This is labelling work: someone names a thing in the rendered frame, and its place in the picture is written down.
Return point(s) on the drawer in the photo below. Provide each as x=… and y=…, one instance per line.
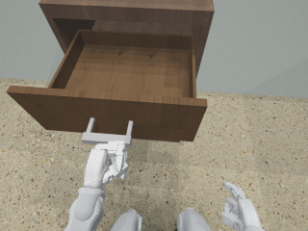
x=116, y=77

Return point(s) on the left robot forearm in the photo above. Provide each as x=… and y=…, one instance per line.
x=87, y=210

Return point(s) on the robot right shin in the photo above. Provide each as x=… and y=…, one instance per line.
x=189, y=209

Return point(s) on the handle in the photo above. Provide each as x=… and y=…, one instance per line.
x=100, y=138

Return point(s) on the robot left shin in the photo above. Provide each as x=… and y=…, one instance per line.
x=131, y=211

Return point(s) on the left robot hand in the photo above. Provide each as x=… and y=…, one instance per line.
x=103, y=156

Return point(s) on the cabinet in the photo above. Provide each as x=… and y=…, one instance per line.
x=174, y=17

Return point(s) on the right robot hand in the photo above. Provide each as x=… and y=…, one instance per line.
x=244, y=213

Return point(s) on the robot shin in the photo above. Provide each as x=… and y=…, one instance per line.
x=131, y=211
x=189, y=209

